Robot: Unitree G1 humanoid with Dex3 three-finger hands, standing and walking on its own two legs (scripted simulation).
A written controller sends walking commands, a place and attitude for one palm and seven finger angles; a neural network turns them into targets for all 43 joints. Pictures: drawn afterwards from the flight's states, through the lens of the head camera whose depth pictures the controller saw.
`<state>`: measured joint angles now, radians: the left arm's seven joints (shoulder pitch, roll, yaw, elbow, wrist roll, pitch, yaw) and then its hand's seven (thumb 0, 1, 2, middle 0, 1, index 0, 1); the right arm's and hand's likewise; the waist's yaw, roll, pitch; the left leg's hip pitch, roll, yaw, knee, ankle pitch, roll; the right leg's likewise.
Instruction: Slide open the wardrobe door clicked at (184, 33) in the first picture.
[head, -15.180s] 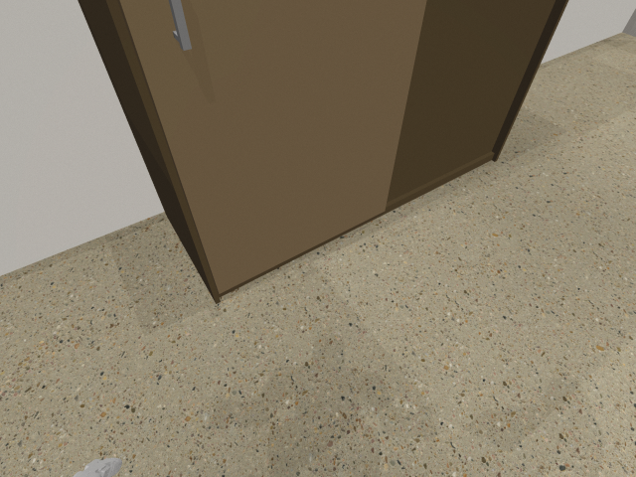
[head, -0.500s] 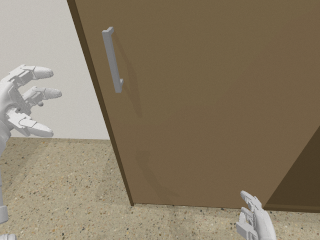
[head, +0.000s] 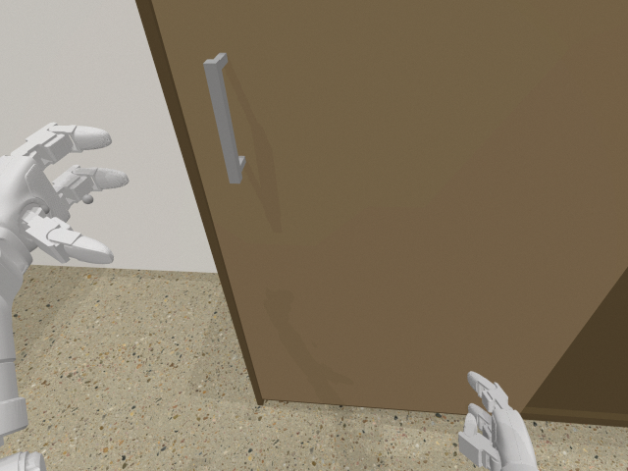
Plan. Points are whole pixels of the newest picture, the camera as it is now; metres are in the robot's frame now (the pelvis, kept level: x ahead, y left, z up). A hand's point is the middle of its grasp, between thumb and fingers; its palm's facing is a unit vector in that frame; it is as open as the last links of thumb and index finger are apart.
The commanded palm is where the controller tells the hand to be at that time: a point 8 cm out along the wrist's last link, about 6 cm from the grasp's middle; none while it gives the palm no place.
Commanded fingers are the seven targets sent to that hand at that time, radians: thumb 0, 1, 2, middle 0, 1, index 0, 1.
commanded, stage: move the hooked fingers beside the handle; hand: left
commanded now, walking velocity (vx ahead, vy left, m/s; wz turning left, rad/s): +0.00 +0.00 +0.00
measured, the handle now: (228, 121) +0.51 +0.20 +0.24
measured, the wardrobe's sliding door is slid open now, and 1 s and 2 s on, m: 0.00 0.00 0.00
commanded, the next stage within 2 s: none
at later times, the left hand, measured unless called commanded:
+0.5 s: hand (119, 174) +0.34 +0.27 +0.25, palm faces +0.12 -0.99 -0.04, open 14.0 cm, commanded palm +0.31 +0.32 +0.26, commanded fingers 0.00 -0.50 0.30 -0.30 -1.20 -0.30 -1.20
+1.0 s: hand (141, 158) +0.38 +0.27 +0.25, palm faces +0.09 -1.00 -0.03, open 14.0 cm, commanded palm +0.36 +0.31 +0.25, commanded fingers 0.00 -0.50 0.30 -0.30 -1.20 -0.30 -1.20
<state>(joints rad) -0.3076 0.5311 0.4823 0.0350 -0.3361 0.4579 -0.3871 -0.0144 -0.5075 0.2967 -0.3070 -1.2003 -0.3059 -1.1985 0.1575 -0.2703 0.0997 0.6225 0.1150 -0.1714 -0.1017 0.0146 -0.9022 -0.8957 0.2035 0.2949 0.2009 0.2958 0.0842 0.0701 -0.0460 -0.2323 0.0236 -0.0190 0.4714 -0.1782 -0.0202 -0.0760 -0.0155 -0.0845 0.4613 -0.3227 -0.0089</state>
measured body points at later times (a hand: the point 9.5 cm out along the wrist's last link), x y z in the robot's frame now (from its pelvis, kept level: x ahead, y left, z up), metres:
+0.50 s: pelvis +0.00 +0.00 +0.00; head -0.03 -0.02 +0.45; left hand +0.33 +0.33 +0.25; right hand +0.19 -0.23 -0.07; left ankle +0.05 +0.13 -0.74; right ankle -0.04 -0.11 -0.74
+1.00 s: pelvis +0.01 +0.01 +0.00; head -0.01 -0.01 +0.45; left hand +0.37 +0.32 +0.25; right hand +0.16 -0.24 -0.09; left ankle +0.05 +0.13 -0.74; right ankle -0.04 -0.11 -0.74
